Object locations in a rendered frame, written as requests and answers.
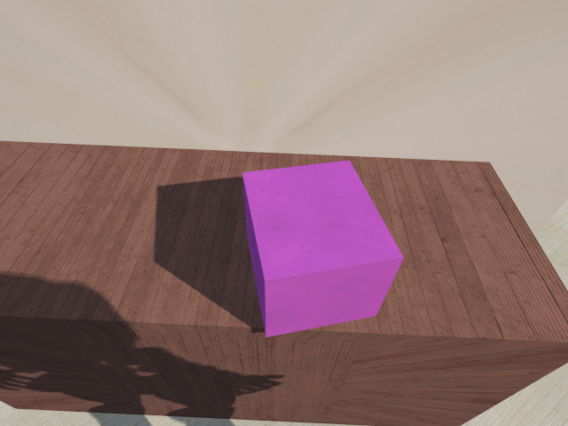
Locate carton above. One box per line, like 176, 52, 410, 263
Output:
242, 161, 404, 337

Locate pedestal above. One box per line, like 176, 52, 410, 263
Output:
0, 141, 568, 426

